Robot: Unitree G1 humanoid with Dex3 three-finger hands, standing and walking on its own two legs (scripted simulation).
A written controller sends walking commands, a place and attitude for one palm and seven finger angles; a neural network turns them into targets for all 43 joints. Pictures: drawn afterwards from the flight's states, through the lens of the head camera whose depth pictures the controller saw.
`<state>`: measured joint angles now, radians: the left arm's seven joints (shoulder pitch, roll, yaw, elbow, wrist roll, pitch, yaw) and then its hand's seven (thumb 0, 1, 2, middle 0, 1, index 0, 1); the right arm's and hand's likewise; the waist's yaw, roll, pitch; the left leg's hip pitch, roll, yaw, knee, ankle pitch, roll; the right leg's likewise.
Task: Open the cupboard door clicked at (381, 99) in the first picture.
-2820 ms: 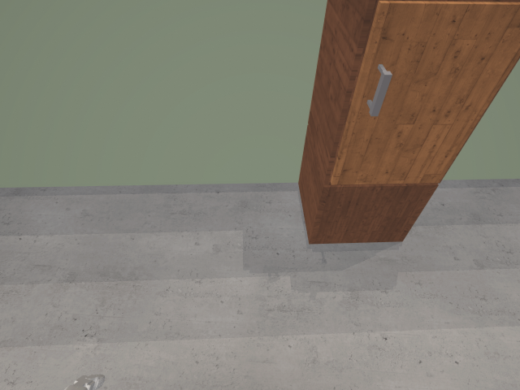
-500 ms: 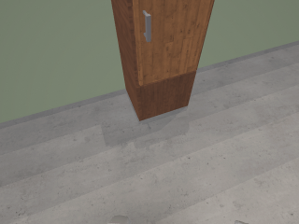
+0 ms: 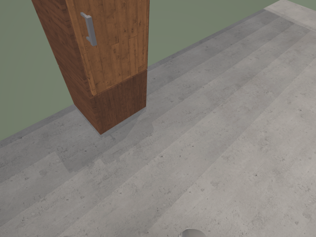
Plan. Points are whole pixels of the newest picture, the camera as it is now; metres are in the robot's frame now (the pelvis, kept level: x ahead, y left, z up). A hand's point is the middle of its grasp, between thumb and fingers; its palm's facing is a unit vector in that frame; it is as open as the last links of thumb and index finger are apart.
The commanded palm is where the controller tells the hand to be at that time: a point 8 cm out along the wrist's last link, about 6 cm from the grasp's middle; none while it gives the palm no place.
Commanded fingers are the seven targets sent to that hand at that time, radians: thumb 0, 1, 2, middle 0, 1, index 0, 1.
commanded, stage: walk to a spot facing it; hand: left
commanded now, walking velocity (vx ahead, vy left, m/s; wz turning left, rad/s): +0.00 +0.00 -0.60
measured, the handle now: (88, 29) +0.86 +0.34 +0.04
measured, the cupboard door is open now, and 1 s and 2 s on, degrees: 0 0 0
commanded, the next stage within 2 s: none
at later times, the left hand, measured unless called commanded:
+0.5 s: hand out of the picture +0.14 +0.13 -0.16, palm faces -0.25 -0.94 -0.24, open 7.4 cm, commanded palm none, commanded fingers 0.00 0.90 0.90 -0.20 -0.30 -0.20 -0.30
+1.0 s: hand (131, 192) +0.27 +0.09 -0.18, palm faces -0.55 -0.82 -0.15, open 7.4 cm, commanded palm none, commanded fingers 0.00 0.90 0.90 -0.20 -0.30 -0.20 -0.30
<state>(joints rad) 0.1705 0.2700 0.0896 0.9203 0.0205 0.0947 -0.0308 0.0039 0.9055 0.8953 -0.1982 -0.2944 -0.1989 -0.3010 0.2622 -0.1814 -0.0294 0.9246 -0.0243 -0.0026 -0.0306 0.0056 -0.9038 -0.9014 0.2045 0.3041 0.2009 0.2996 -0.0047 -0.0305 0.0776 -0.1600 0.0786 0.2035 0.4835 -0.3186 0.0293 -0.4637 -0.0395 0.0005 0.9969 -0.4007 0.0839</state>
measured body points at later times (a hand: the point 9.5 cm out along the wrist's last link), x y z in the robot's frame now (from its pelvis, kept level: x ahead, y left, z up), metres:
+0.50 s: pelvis +0.00 -0.03 +0.00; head +0.03 -0.05 +0.45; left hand +0.15 +0.18 -0.14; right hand +0.01 -0.31 -0.14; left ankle +0.04 +0.11 -0.69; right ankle -0.01 -0.14 -0.74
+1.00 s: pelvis +0.12 -0.04 +0.00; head +0.16 -0.03 +0.45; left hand +0.30 +0.14 -0.17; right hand -0.06 -0.20 -0.14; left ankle +0.06 +0.09 -0.74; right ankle +0.10 -0.21 -0.66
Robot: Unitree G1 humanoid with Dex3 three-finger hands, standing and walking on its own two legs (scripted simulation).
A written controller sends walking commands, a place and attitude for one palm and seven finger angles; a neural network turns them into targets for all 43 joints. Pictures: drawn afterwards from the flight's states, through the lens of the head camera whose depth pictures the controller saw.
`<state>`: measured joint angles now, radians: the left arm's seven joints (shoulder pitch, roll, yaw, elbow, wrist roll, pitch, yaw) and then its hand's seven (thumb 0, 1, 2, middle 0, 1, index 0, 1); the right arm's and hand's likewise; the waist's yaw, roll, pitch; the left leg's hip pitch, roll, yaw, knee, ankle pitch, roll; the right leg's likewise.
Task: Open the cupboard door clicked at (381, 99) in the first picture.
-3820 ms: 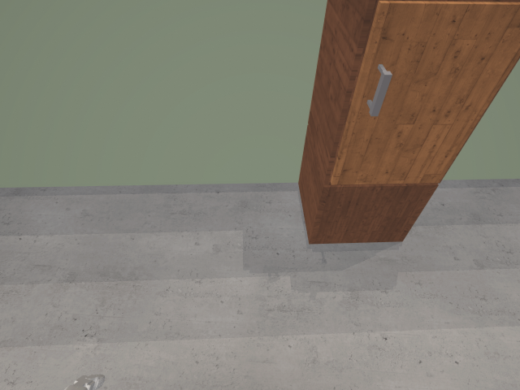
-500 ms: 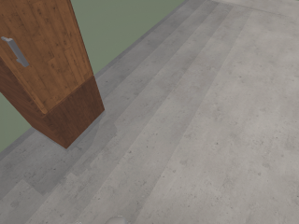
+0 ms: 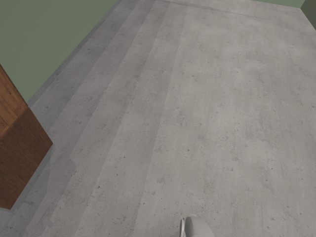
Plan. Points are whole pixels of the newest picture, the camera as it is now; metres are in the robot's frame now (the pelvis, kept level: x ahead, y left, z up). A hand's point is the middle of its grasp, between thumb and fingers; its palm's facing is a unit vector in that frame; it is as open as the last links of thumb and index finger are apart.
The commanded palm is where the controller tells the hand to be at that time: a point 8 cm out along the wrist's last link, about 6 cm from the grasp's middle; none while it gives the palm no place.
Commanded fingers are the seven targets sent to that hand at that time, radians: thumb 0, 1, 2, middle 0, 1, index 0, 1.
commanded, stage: walk to a spot facing it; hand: left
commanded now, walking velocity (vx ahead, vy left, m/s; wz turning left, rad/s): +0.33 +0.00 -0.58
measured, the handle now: out of the picture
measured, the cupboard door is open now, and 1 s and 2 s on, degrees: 0 0 0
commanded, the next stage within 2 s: turn to face it in 1.04 s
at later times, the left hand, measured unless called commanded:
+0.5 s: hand (120, 175) +0.32 +0.13 -0.16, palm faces -0.19 -0.95 -0.23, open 7.3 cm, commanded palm none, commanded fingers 0.00 0.90 0.90 -0.20 -0.30 -0.20 -0.30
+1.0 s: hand (139, 121) +0.57 +0.09 -0.17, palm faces -0.40 -0.90 -0.17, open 7.4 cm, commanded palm none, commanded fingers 0.00 0.90 0.90 -0.20 -0.30 -0.20 -0.30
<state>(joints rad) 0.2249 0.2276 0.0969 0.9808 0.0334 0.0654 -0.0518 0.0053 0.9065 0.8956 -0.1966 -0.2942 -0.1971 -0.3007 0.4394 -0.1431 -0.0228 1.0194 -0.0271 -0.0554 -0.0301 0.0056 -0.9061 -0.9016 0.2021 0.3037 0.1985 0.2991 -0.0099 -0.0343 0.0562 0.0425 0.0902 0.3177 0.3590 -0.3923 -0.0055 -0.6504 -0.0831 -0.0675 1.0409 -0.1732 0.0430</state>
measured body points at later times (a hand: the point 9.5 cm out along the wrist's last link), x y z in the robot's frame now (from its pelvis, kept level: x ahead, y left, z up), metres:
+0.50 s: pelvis +0.22 -0.05 +0.00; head +0.24 -0.06 +0.45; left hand +0.33 +0.18 -0.14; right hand +0.27 -0.30 -0.14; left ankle +0.34 +0.10 -0.67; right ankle +0.18 -0.12 -0.74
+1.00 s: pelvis +0.42 -0.05 +0.00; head +0.46 -0.04 +0.45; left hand +0.59 +0.14 -0.16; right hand +0.29 -0.25 -0.14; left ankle +0.41 +0.06 -0.74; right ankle +0.42 -0.20 -0.67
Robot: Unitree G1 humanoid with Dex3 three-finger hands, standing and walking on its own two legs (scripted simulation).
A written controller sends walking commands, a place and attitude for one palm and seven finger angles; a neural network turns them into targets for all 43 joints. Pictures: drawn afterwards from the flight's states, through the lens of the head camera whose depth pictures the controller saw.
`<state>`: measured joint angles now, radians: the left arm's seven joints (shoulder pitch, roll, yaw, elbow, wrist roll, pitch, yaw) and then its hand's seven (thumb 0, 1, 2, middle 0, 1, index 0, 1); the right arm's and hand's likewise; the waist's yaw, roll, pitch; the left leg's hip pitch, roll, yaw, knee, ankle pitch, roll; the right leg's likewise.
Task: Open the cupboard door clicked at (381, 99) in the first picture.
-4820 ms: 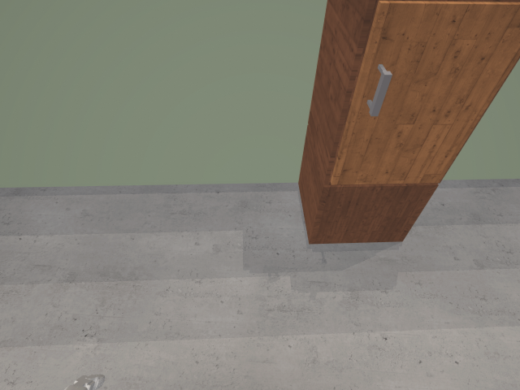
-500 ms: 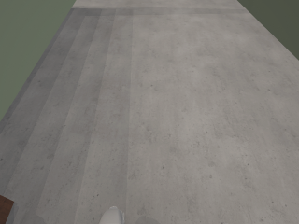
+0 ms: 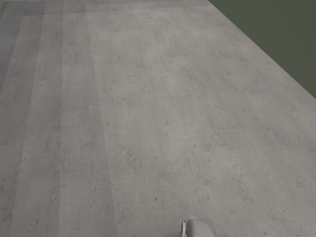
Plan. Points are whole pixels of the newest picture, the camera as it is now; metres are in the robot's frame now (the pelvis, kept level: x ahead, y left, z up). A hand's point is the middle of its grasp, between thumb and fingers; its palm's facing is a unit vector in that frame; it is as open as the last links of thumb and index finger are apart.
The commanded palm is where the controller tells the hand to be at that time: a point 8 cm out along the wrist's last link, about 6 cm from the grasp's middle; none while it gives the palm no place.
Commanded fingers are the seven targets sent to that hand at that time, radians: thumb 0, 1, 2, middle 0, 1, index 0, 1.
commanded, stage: walk to a spot facing it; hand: left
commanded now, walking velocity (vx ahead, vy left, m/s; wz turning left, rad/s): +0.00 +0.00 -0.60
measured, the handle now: out of the picture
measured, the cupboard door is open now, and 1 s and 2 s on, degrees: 0 0 0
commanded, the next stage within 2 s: turn to face it in 0.04 s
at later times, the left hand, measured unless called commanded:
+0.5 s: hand (124, 206) +0.22 +0.11 -0.15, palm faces +0.02 -0.99 -0.16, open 7.3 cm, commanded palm none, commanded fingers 0.00 0.90 0.90 -0.20 -0.30 -0.20 -0.30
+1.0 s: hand out of the picture +0.10 +0.21 -0.16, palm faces +0.32 -0.91 -0.27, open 7.4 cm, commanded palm none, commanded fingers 0.00 0.90 0.90 -0.20 -0.30 -0.20 -0.30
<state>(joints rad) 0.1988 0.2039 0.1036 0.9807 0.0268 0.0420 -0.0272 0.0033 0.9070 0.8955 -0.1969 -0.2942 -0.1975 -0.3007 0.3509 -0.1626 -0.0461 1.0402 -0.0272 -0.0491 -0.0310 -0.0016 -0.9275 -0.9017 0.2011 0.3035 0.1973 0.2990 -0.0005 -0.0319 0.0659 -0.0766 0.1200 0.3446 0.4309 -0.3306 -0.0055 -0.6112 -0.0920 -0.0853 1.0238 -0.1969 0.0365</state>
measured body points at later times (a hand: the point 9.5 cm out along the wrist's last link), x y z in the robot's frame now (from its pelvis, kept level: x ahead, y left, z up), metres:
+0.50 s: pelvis +0.09 -0.04 -0.01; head +0.10 -0.05 +0.44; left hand +0.22 +0.16 -0.14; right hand +0.11 -0.27 -0.17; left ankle +0.09 +0.10 -0.69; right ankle +0.13 -0.11 -0.74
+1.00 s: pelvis +0.07 -0.02 +0.00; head +0.10 -0.01 +0.45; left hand +0.08 +0.26 -0.14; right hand +0.18 -0.25 -0.15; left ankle +0.09 +0.08 -0.74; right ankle +0.10 -0.18 -0.69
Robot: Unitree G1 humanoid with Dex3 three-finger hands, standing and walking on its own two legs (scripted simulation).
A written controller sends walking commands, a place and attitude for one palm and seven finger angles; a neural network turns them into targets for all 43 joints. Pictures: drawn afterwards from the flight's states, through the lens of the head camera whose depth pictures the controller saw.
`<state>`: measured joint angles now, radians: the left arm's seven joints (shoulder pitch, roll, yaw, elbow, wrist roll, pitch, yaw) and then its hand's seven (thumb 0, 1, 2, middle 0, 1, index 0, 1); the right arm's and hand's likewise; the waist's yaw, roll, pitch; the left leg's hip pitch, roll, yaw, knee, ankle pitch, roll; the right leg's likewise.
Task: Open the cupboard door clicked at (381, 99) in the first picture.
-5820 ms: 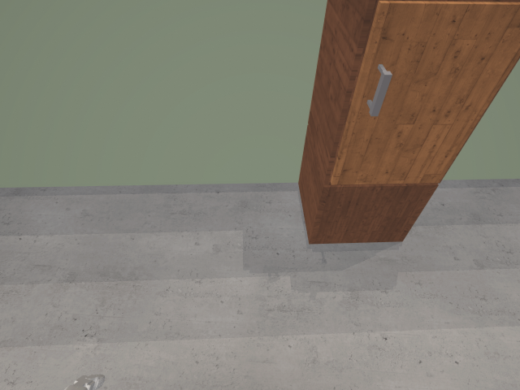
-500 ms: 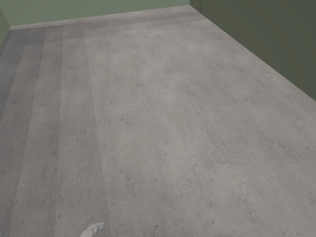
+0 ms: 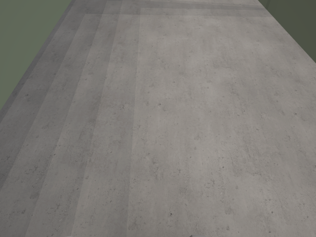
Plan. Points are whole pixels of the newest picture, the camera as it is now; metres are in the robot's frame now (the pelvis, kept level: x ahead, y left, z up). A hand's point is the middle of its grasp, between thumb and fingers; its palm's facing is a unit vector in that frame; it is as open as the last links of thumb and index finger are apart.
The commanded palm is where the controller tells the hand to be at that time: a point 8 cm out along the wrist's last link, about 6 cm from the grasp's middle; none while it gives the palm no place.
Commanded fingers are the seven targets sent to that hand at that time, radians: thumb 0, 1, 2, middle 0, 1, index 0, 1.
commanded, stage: turn to face it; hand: left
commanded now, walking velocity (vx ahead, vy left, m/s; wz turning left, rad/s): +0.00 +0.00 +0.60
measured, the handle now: out of the picture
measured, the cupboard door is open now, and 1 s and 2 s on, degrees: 0 0 0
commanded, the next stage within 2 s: none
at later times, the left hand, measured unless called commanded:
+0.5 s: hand out of the picture -0.07 +0.17 -0.16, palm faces +0.36 -0.90 -0.25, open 7.4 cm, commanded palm none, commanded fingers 0.00 0.90 0.90 -0.20 -0.30 -0.20 -0.30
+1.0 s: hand out of the picture -0.09 +0.25 -0.15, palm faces +0.59 -0.77 -0.24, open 7.4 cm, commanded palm none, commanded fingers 0.00 0.90 0.90 -0.20 -0.30 -0.20 -0.30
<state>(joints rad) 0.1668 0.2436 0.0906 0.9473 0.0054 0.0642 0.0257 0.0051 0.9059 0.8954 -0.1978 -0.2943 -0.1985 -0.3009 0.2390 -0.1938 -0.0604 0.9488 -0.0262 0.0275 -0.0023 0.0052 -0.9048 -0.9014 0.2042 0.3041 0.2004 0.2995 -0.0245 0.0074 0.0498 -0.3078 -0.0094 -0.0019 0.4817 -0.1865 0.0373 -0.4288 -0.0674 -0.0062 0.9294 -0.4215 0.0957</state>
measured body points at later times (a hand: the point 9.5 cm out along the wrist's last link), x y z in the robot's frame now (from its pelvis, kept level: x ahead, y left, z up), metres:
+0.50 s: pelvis -0.05 -0.04 +0.00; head -0.02 -0.03 +0.45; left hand -0.08 +0.21 -0.15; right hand +0.11 -0.27 -0.14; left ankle -0.10 +0.09 -0.70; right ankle -0.01 -0.15 -0.74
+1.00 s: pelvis -0.08 +0.00 +0.00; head -0.07 +0.03 +0.45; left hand -0.13 +0.29 -0.14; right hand +0.11 -0.18 -0.13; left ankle -0.10 +0.08 -0.74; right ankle +0.00 -0.14 -0.68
